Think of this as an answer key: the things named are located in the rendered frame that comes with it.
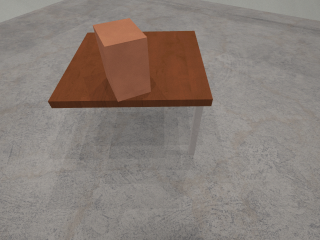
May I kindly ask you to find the table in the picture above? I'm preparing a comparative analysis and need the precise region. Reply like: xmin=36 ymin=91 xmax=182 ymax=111
xmin=48 ymin=31 xmax=213 ymax=155

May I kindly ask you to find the carton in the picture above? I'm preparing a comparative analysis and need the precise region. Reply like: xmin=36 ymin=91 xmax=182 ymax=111
xmin=93 ymin=18 xmax=151 ymax=102

